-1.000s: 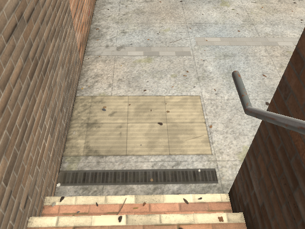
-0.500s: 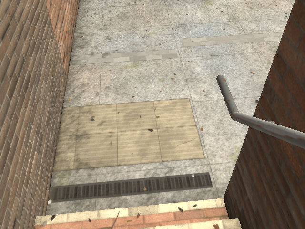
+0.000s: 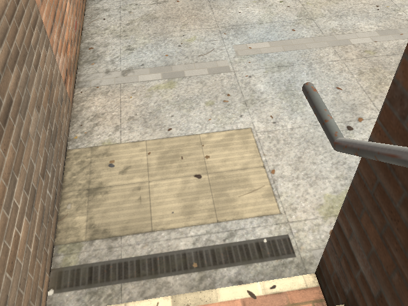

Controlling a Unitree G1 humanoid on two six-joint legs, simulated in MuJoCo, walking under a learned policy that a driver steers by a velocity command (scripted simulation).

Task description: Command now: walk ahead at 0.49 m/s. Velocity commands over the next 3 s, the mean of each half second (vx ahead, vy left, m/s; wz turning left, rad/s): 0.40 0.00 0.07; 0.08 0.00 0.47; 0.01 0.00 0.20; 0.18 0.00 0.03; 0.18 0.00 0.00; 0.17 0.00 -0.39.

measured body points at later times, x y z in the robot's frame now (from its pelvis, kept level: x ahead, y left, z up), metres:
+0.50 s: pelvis +0.24 -0.07 -0.19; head +0.25 -0.07 +0.26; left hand +0.12 +0.14 -0.33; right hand +0.35 -0.31 -0.32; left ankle +0.26 +0.10 -0.72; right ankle +0.21 -0.17 -0.90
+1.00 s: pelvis +0.38 +0.01 -0.37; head +0.41 +0.05 +0.08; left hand +0.47 +0.30 -0.48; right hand +0.51 -0.22 -0.49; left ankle +0.44 +0.10 -1.10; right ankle +0.41 -0.15 -0.79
